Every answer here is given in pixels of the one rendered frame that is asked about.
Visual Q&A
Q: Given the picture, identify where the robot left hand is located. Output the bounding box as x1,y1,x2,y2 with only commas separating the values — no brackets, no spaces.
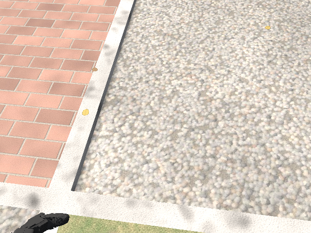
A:
12,213,69,233

